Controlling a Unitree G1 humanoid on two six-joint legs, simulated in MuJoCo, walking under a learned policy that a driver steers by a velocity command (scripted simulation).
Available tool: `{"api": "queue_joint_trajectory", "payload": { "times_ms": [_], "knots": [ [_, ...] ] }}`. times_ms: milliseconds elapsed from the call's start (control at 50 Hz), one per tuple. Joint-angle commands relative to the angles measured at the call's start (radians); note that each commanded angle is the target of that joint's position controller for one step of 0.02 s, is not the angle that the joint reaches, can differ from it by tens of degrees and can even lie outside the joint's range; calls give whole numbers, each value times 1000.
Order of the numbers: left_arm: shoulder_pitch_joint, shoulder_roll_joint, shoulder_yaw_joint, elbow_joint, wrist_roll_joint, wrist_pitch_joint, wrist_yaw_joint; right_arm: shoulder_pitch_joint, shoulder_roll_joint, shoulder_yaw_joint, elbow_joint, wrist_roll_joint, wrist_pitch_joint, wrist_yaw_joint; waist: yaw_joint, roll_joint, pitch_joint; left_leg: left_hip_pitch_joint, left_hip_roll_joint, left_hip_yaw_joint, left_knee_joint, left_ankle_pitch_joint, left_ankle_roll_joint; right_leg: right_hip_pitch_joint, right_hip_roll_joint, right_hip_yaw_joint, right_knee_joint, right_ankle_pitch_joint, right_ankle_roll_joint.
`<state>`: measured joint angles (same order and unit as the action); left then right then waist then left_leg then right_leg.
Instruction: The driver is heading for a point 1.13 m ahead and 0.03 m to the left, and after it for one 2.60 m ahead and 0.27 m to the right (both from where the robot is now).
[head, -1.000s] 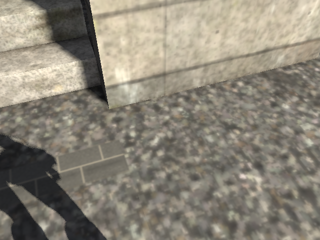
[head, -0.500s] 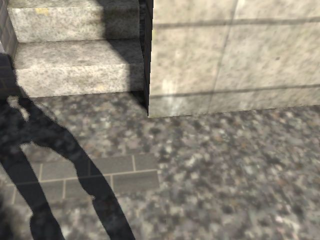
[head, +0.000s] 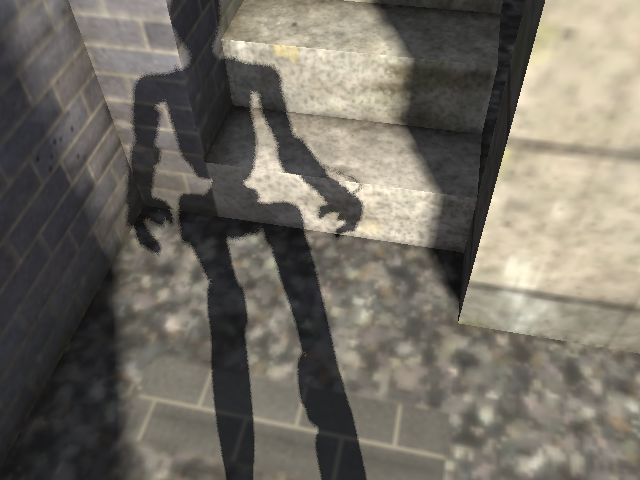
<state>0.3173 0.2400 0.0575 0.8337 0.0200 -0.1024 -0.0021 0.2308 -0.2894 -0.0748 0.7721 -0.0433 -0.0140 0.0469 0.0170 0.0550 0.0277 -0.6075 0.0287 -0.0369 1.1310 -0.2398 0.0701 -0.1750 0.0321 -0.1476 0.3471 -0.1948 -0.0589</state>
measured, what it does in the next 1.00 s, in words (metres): walks ahead: left foot, then right foot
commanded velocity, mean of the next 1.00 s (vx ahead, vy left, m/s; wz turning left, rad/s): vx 0.50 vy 0.00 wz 0.26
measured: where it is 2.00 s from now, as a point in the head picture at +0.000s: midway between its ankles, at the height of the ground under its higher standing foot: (331, 390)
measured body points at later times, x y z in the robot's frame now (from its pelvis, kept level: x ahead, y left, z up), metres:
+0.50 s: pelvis +0.28 +0.08 +0.00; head +0.31 +0.10 +0.45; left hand +0.29 +0.34 -0.14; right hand +0.41 -0.16 -0.13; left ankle +0.29 +0.13 -0.74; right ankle +0.29 -0.08 -0.66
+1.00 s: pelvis +0.58 +0.09 -0.01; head +0.61 +0.09 +0.44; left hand +0.64 +0.37 -0.13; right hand +0.66 -0.15 -0.15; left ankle +0.43 +0.18 -0.64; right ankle +0.65 +0.03 -0.74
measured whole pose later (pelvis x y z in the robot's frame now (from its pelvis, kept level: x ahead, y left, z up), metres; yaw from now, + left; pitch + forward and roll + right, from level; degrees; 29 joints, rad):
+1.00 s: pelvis +0.58 +0.09 -0.01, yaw +13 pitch +1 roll +0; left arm 0.17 0.25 0.05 0.88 0.04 -0.10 -0.02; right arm 0.32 -0.22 -0.04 0.96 -0.01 -0.09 0.01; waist -0.02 0.01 0.06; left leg -0.35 -0.01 -0.02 1.18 -0.31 0.08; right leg -0.32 0.04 -0.08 0.46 -0.15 -0.08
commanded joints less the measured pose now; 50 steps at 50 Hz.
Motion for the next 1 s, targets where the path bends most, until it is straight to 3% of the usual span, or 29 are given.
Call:
{"api": "queue_joint_trajectory", "payload": {
  "times_ms": [20, 60, 100, 220, 260, 300, 320, 340, 360, 380, 400, 420, 440, 480, 520, 560, 660, 700, 760, 800, 840, 860, 880, 900, 920, 940, 960, 980, 1000],
  "knots": [
    [18, 76, 11, -35, -2, -24, -4, -18, 0, 9, -72, 0, 1, 16, -23, -117, 13, -120, 48, -26, -38, 104, -11, 44, -292, 172, -209, 207, -117],
    [39, 95, 15, -17, -3, -31, 1, -114, 15, 21, -110, -11, -1, 18, -4, -103, 32, -140, 46, -3, -145, 183, -16, 58, -288, 120, -220, 237, -105],
    [54, 114, 22, 0, -6, -42, 2, -171, 14, 27, -131, 0, -3, 23, 3, -110, 33, -96, 47, 32, -278, 253, -9, 80, -269, 54, -219, 263, -88],
    [169, 113, 11, 60, 3, 5, 21, -341, 19, 40, -188, -10, -11, 47, 54, -133, 67, -32, 2, 140, -517, 129, 42, 247, -300, -37, -147, 458, -60],
    [180, 148, 13, 76, 8, 30, 27, -268, 5, 30, -161, -6, -15, 39, 13, -155, 24, 94, -71, 172, -556, 32, 74, 286, -305, -66, 1, 775, -51],
    [172, 187, 17, 68, 2, 43, 26, -10, -42, 5, -68, -24, -36, 14, -98, -130, -125, 448, -136, 162, -639, 42, 120, 181, -290, -105, 346, 851, -36],
    [176, 116, -6, 23, -24, 33, 19, 158, -123, -19, -21, -52, -37, -12, -164, -48, -262, 808, 58, -84, -663, -119, 191, -118, -258, -107, 637, 520, -4],
    [211, 43, -24, -32, -35, 22, -6, 194, -212, -42, -10, -30, -32, -29, -116, 159, -372, 1074, 375, -606, -732, -75, 308, -505, -82, -51, 976, -388, 38],
    [77, 139, 7, -40, -29, 18, -5, 243, -200, -43, -7, -3, -21, -41, -170, 40, -364, 1034, 358, -621, -789, 115, 291, -573, -71, 121, 1059, -312, 33],
    [-6, 130, 4, -63, -38, 7, -10, 169, -169, -37, 14, 4, -23, -43, -136, 4, -212, 890, 304, -407, -790, 324, 256, -593, -118, 148, 1017, -184, 27],
    [7, 104, -6, -53, -30, 2, -13, 112, -119, -25, 17, 10, -30, -40, -86, -34, -141, 749, 257, -305, -806, 427, 217, -530, -145, 150, 918, -138, 23],
    [32, 92, -5, -35, -9, 12, -12, 70, -76, -10, 22, 18, -33, -41, -40, -60, -94, 651, 210, -239, -833, 441, 178, -472, -166, 156, 844, -132, 30],
    [78, 80, -7, -19, 12, 32, -14, 37, -48, 1, 23, 23, -37, -38, -4, -42, -83, 565, 183, -191, -866, 437, 163, -395, -169, 153, 802, -128, 41],
    [112, 45, -11, 0, 38, 69, -20, 52, -37, 8, 39, 31, -66, -32, 27, -20, -72, 487, 175, -166, -906, 471, 177, -344, -153, 134, 775, -133, 55],
    [20, 46, -11, -29, 50, 81, -26, 69, -79, -7, 66, 46, -97, -33, 24, -16, -13, 449, 173, -153, -983, 384, 179, -401, -170, 135, 697, -33, 58],
    [-68, 55, -8, -53, 40, 82, -28, 107, -75, -7, 93, 44, -105, -33, 2, -8, 28, 481, 157, -131, -1009, 371, 161, -478, -174, 134, 608, 68, 60],
    [-269, 36, -18, -109, 19, 74, -24, 195, -57, 2, 146, 41, -117, -37, -52, 12, 65, 543, 112, -65, -1036, 307, 121, -499, -134, 109, 370, 259, 65],
    [-350, 56, -17, -136, 14, 68, -32, 243, -37, 10, 171, 43, -114, -45, -75, 0, 73, 597, 124, -62, -1051, 272, 113, -495, -119, 105, 301, 314, 49],
    [-392, 63, -20, -152, 16, 52, -38, 246, -59, 10, 186, 32, -110, -56, -65, 10, 96, 680, 159, -55, -1020, 399, 106, -476, -99, 104, 215, 250, 12],
    [-355, 77, -17, -139, 18, 40, -32, 227, -81, 4, 185, 23, -105, -59, -46, 10, 62, 738, 166, -31, -925, 633, 89, -409, -70, 83, 181, 163, -23],
    [-164, 117, -2, -78, 18, 21, -11, 217, -98, -1, 187, 9, -93, -59, 40, 23, -48, 745, 145, -17, -659, 914, 64, -188, -6, 58, 147, 74, -62],
    [12, 148, 11, -24, 33, 7, 1, 218, -86, 4, 181, 9, -89, -60, 113, 0, -154, 644, 115, 4, -429, 819, 55, 36, -49, 104, 129, 70, -98],
    [134, 255, 38, -5, 62, -4, 6, 301, -4, 28, 153, 51, -93, -48, 102, -181, -305, 311, 13, 52, -73, 465, 18, 373, -310, 443, 131, -109, -191],
    [143, 256, 53, 13, 52, 3, -8, 354, -5, 23, 184, 66, -98, -45, 83, -318, -378, 84, -152, 25, 198, -218, 4, 484, -457, 867, -38, -159, -278],
    [45, 240, 52, 19, 26, 6, -18, 268, -35, 16, 179, 52, -99, -46, 39, -213, -231, -14, -80, -64, 252, -163, 25, 372, -401, 793, -97, -224, -246],
    [-37, 173, 35, 4, 11, 3, -19, 180, -40, 16, 161, 52, -106, -45, 30, -135, -134, -9, -25, -46, 208, -74, 33, 238, -379, 622, -109, -154, -229],
    [-67, 119, 18, 12, 13, -2, -18, 136, -18, 22, 154, 50, -106, -42, 11, -92, -74, 21, 9, -33, 137, -44, 34, 139, -339, 510, -136, -14, -207],
    [-69, 83, 2, 32, 10, -10, -15, 116, -8, 23, 145, 31, -92, -39, -15, -95, -39, 63, 28, -27, 79, -40, 23, 74, -310, 435, -154, 127, -190],
    [-63, 103, 3, 44, 9, -33, -9, 124, -3, 21, 140, 16, -66, -35, -26, -121, -28, 139, 23, -23, 79, -37, 2, 11, -292, 381, -172, 259, -189]
  ]
}}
